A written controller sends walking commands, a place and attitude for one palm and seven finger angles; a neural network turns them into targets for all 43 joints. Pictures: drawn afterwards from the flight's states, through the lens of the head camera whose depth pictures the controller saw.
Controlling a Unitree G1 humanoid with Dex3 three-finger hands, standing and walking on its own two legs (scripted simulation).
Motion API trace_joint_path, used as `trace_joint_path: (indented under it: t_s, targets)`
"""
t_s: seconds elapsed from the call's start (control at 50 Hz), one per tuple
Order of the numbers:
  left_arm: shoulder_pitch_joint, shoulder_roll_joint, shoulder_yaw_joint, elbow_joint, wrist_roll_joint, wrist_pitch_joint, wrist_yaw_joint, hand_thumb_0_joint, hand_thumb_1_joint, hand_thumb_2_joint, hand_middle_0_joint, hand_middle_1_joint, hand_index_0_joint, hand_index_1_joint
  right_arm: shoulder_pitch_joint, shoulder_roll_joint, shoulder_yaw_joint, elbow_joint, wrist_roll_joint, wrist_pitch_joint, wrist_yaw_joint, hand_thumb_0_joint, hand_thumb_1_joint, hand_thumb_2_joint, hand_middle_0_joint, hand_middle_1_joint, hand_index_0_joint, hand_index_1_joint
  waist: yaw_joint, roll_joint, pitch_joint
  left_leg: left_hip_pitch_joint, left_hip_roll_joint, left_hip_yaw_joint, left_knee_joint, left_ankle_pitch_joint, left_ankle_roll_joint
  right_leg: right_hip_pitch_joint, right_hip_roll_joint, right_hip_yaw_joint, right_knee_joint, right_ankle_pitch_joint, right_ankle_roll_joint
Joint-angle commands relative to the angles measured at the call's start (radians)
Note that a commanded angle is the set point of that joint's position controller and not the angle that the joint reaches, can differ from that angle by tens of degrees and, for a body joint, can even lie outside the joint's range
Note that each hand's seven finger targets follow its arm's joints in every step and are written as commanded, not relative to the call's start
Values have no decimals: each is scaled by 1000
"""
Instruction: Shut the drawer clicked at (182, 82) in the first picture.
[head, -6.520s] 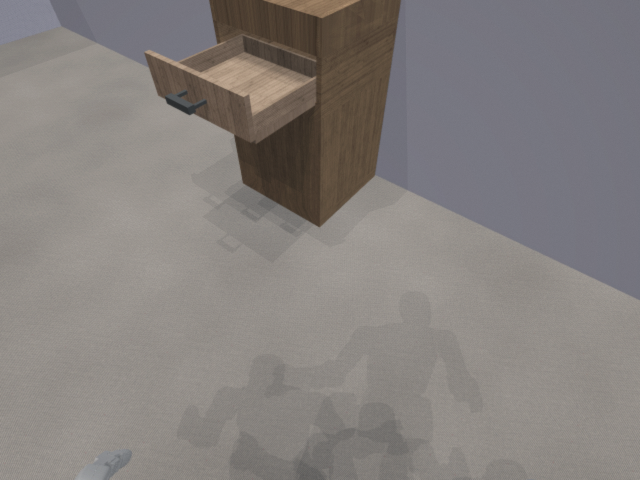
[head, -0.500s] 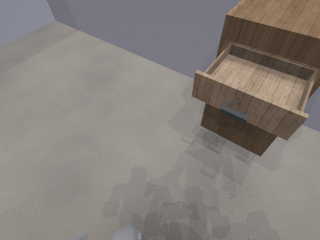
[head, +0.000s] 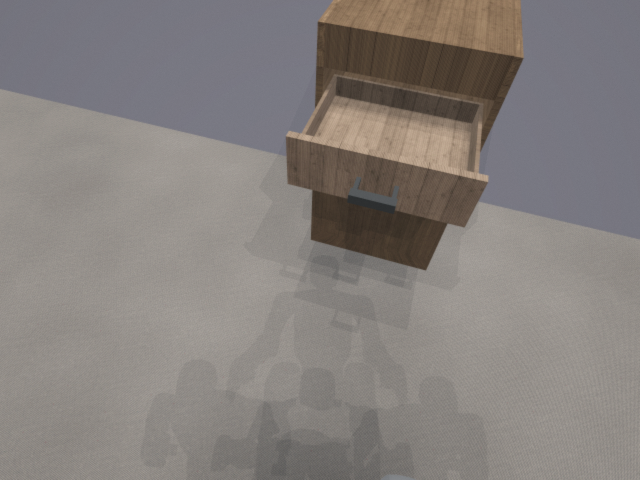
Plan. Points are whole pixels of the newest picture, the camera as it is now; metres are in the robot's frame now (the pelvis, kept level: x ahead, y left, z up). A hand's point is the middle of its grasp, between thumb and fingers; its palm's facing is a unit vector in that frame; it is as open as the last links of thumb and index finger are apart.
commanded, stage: turn to face it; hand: left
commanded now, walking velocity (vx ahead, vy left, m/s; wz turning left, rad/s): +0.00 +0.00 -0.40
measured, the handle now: (374, 193) +0.67 -0.08 -0.11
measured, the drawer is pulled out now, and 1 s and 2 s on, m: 0.30 0.30 0.30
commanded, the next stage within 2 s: take the last steps up to it in 0.30 s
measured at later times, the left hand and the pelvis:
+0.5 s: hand out of the picture +0.09 +0.11 -0.16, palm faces -0.13 -0.97 -0.22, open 7.4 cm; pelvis -0.01 -0.06 +0.00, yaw -10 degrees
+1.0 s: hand (275, 448) +0.19 +0.08 -0.18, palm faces -0.30 -0.94 -0.17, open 7.4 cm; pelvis +0.08 -0.09 +0.00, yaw -17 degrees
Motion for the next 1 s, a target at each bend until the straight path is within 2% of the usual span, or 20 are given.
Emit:
trace_joint_path:
  t_s: [0.0,0.04,0.06,0.08,0.1,0.12,0.14,0.22,0.38,0.48,0.56,0.58,0.6,0.62,0.64,0.7,0.76,0.86,0.92,0.98]
  targets:
    - [-53,28,-7,-101,-7,-47,2,0,900,900,-200,-300,-200,-300,48,-225,-69,-33,0,-19,-3,0,-900,-900,200,300,200,300,-44,243,-112,126,259,-164,-106,323,118,13,26,-60,-187,-31,-24]
    - [12,37,-5,-80,-7,-60,7,0,900,900,-200,-300,-200,-300,35,-224,-72,-27,4,-17,0,0,-900,-900,200,300,200,300,-6,208,-152,80,240,-111,-8,306,67,149,39,-71,-375,120,-45]
    - [56,79,0,-65,-2,-72,12,0,900,900,-200,-300,-200,-300,42,-201,-67,-24,10,-14,4,0,-900,-900,200,300,200,300,17,113,-172,-8,200,-71,105,222,10,285,15,-38,-529,259,-61]
    - [101,194,20,-52,9,-87,27,0,900,900,-200,-300,-200,-300,47,-124,-47,-50,17,-8,9,0,-900,-900,200,300,200,300,47,-203,-166,-262,88,-17,300,-161,-62,439,-212,252,-642,464,-135]
    - [142,259,32,-42,-3,-85,41,0,900,900,-200,-300,-200,-300,-34,-99,-31,-95,12,1,6,0,-900,-900,200,300,200,300,80,-315,-155,-382,3,-112,485,-404,-85,395,-357,431,-616,762,-239]
    - [144,234,24,-38,-7,-83,48,0,900,900,-200,-300,-200,-300,-42,-116,-34,-86,16,11,-2,0,-900,-900,200,300,200,300,71,-197,-153,-372,8,-214,584,-365,-71,350,-346,349,-596,727,-285]
    - [88,200,24,-43,-7,-85,53,0,900,900,-200,-300,-200,-300,-31,-113,-37,-66,14,18,-2,0,-900,-900,200,300,200,300,47,-240,-121,-382,16,-242,624,-303,-69,288,-282,320,-620,597,-264]
    - [-25,120,-4,-68,-10,-93,49,0,900,900,-200,-300,-200,-300,39,-116,-41,3,4,19,2,0,-900,-900,200,300,200,300,-19,-122,-77,-343,-3,-242,640,-118,-95,240,-166,183,-597,630,-213]
    - [29,121,-2,-38,-4,-92,51,0,900,900,-200,-300,-200,-300,-7,-108,-35,12,8,19,-5,0,-900,-900,200,300,200,300,12,-103,-84,-295,-39,-244,476,-144,-94,275,-165,275,-627,513,-258]
    - [57,122,4,-9,2,-98,41,0,900,900,-200,-300,-200,-300,-37,-97,-29,-1,2,-4,2,0,-900,-900,200,300,200,300,32,-117,-67,-223,-58,-224,306,-196,-67,258,-165,373,-698,154,-283]
    - [30,110,0,13,-6,-105,33,0,900,900,-200,-300,-200,-300,89,-79,-22,42,4,-39,-1,0,-900,-900,200,300,200,300,-27,-91,-84,38,-84,-191,-12,-77,-37,152,-103,340,-627,43,-238]
    - [17,78,-5,10,-12,-104,30,0,900,900,-200,-300,-200,-300,157,-93,-22,68,5,-51,-8,0,-900,-900,200,300,200,300,-57,-15,-85,199,-54,-223,-122,-48,-22,23,-42,282,-536,-4,-195]
    - [24,16,-16,-3,-19,-103,19,0,900,900,-200,-300,-200,-300,214,-175,-36,82,-4,-60,-14,0,-900,-900,200,300,200,300,-78,227,-77,296,140,-486,-246,-238,36,-158,79,160,-320,-50,-136]
    - [-11,8,-19,-28,-10,-105,12,0,900,900,-200,-300,-200,-300,249,-247,-51,76,-8,-53,-18,0,-900,-900,200,300,200,300,-95,335,-5,249,332,-723,-360,-382,119,-293,122,26,-102,-120,-94]
    - [-46,46,-5,-39,3,-100,7,0,900,900,-200,-300,-200,-300,217,-245,-48,61,-9,-47,-21,0,-900,-900,200,300,200,300,-89,227,70,127,373,-729,-402,-452,165,-299,55,88,34,-70,-97]
    - [12,39,2,24,16,-96,-9,0,900,900,-200,-300,-200,-300,116,-136,-15,52,-3,-67,-22,0,-900,-900,200,300,200,300,-23,150,91,59,212,-486,-383,-247,90,-267,22,86,162,116,-75]
    - [41,-5,-14,56,6,-102,-8,0,900,900,-200,-300,-200,-300,181,-102,-5,83,5,-89,-25,0,-900,-900,200,300,200,300,-21,108,29,167,149,-327,-324,113,81,-270,21,50,174,203,-57]
    - [-68,-25,-35,35,4,-105,-6,0,900,900,-200,-300,-200,-300,295,-96,-10,145,1,-94,-23,0,-900,-900,200,300,200,300,-56,140,37,262,164,-253,-265,421,119,-301,-15,-23,11,190,-42]
    - [-142,-46,-44,20,-1,-111,-8,0,900,900,-200,-300,-200,-300,311,-103,-17,169,-6,-86,-17,0,-900,-900,200,300,200,300,-74,181,74,209,166,-218,-253,410,115,-215,-16,-67,-164,183,-54]
    - [-124,-35,-41,31,-4,-122,-6,0,900,900,-200,-300,-200,-300,286,-116,-24,180,-8,-81,-13,0,-900,-900,200,300,200,300,-52,214,57,160,177,-209,-205,434,109,-66,13,-99,-278,168,-79]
